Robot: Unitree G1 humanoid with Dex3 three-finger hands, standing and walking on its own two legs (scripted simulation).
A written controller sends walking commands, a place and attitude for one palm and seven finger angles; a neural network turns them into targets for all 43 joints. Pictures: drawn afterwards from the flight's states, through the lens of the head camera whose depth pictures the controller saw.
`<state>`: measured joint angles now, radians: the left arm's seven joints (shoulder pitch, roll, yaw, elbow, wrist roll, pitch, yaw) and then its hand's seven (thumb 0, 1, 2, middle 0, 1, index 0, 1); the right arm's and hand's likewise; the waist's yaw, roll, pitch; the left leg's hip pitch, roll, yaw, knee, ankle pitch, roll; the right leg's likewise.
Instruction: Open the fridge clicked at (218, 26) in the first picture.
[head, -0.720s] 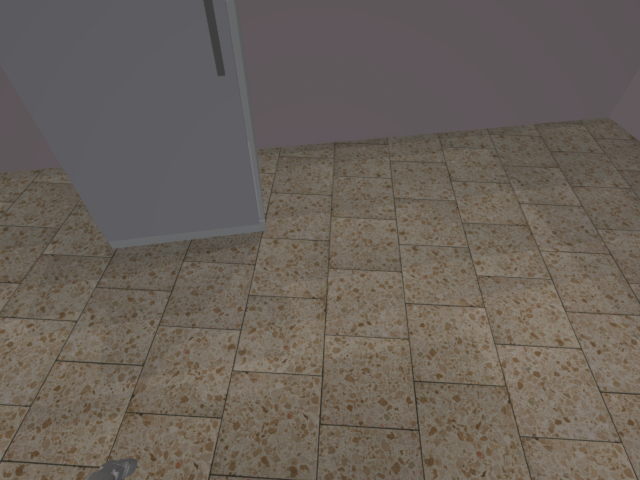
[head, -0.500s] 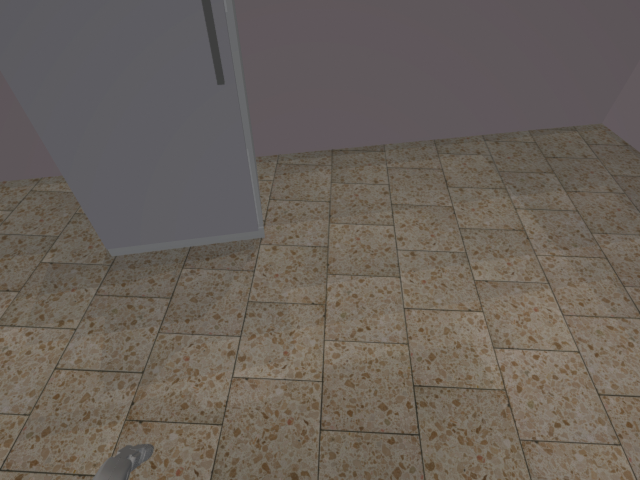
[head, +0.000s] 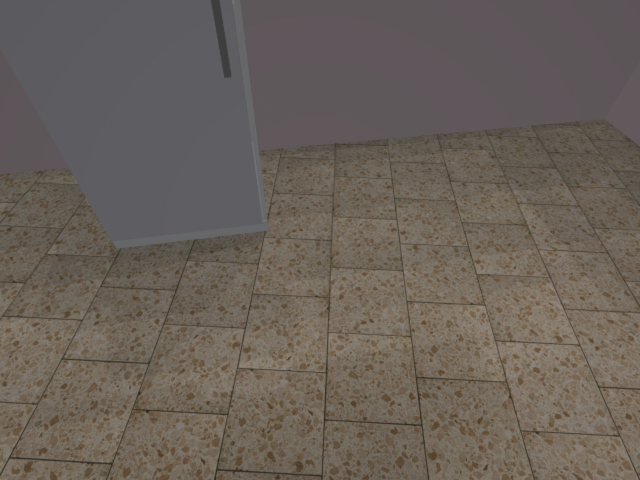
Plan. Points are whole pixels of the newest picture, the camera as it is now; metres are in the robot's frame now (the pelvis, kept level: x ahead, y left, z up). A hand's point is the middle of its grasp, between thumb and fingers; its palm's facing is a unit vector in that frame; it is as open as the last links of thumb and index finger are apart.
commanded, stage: stand and wait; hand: right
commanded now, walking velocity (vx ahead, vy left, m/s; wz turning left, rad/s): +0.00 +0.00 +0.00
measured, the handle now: (220, 30) +1.14 +0.33 +0.09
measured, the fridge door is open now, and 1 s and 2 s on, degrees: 0 0 0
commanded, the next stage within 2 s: look at it before walking up in 0.18 s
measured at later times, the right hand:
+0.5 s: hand out of the picture +0.08 -0.24 -0.16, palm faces -0.03 +0.95 -0.32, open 7.4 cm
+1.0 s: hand out of the picture +0.07 -0.24 -0.15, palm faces -0.03 +0.94 -0.33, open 7.4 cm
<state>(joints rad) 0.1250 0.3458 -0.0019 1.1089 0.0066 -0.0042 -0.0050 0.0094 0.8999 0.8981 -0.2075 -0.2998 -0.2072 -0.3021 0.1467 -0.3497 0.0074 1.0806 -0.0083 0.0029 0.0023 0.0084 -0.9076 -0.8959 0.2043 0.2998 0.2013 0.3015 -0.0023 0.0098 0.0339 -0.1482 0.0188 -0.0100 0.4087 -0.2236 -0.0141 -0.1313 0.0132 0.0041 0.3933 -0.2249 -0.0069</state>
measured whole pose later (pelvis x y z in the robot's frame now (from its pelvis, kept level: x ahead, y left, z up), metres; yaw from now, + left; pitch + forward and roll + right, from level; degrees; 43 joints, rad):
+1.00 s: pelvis +0.00 +0.01 +0.00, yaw +1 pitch -2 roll +0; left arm 0.10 0.34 0.00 1.11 0.01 -0.01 0.00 0.01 0.90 0.90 -0.21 -0.30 -0.21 -0.30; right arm 0.14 -0.34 0.01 1.09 -0.01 0.00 0.00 0.01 -0.91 -0.90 0.20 0.30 0.20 0.30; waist -0.01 0.00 0.04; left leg -0.15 0.01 -0.02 0.38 -0.21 0.00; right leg -0.12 0.00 0.00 0.36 -0.21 0.01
